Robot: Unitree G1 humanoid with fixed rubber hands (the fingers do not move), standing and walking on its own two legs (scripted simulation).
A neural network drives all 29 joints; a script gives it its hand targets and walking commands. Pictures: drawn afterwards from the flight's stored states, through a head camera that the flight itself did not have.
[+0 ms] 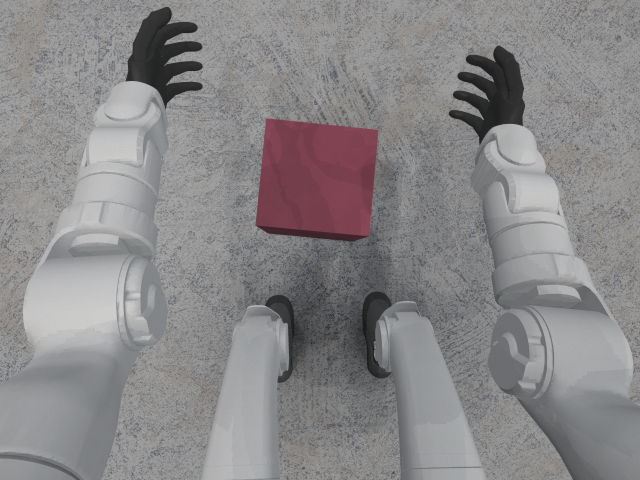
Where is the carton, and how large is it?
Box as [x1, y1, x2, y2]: [255, 118, 377, 240]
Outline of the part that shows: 266,118 255,225 269,233 343,240 355,240 368,236 377,130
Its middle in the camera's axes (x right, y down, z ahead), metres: +0.00 -0.11 +0.84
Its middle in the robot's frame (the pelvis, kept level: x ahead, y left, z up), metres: +0.48 +0.01 -0.50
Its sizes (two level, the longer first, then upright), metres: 0.210 0.200 0.250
